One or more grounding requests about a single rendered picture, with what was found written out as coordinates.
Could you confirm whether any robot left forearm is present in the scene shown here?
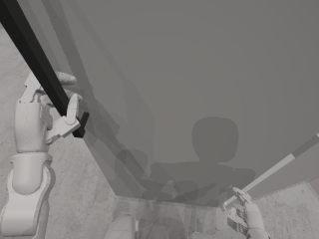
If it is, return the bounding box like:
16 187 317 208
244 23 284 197
0 151 56 239

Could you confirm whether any fridge door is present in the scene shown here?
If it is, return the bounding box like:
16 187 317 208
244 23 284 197
17 0 319 207

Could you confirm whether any handle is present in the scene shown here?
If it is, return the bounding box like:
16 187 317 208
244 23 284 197
0 0 90 138

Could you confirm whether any left robot hand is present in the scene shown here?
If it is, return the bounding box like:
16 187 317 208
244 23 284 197
13 71 83 153

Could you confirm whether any right robot hand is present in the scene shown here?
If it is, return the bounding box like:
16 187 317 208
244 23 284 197
227 187 266 236

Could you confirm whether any robot right forearm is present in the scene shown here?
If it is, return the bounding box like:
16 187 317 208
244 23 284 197
246 228 271 239

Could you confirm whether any robot left thigh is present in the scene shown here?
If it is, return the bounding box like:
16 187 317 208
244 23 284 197
104 215 139 239

